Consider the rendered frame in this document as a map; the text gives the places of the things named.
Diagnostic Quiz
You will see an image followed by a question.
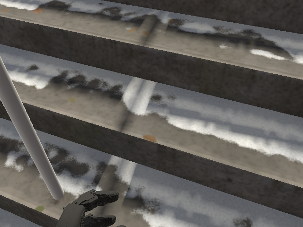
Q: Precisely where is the left robot hand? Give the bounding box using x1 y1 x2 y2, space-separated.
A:
56 189 126 227

